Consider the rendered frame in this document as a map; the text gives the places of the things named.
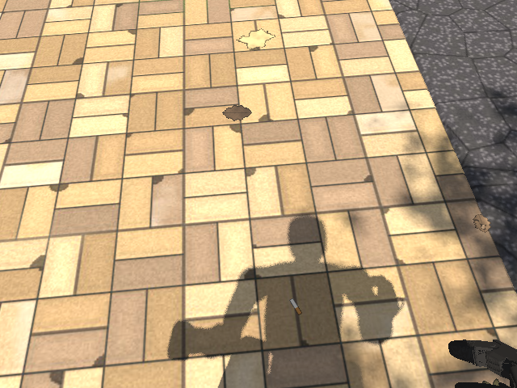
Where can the robot right hand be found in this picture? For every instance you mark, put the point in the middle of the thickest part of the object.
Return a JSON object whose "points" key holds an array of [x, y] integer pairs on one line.
{"points": [[498, 357]]}

